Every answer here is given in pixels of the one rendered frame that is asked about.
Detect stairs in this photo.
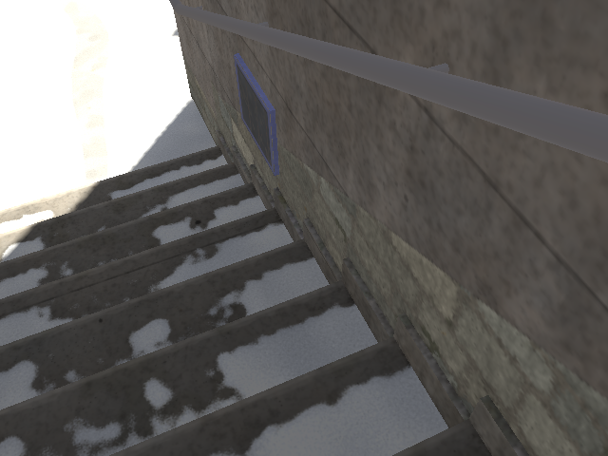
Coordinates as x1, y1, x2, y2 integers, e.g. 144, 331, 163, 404
0, 146, 492, 456

